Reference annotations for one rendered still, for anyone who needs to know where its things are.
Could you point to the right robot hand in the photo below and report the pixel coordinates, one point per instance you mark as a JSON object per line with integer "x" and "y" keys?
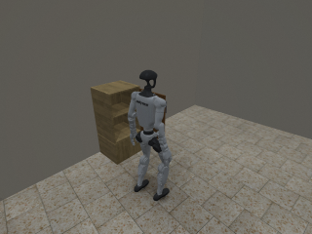
{"x": 167, "y": 155}

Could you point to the left robot hand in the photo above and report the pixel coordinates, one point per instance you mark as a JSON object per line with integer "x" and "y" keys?
{"x": 132, "y": 136}

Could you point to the robot left upper arm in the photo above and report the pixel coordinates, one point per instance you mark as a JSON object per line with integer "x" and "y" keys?
{"x": 133, "y": 105}

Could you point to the robot right upper arm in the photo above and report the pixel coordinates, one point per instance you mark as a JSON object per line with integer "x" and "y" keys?
{"x": 160, "y": 105}

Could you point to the right robot shin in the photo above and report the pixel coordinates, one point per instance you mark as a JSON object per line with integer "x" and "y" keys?
{"x": 162, "y": 178}

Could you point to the robot left forearm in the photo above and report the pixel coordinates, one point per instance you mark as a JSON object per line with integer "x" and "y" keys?
{"x": 132, "y": 124}

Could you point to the right robot thigh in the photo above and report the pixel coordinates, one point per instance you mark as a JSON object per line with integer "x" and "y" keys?
{"x": 156, "y": 146}

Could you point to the robot right forearm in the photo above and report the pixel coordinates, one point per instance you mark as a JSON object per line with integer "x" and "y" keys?
{"x": 162, "y": 138}

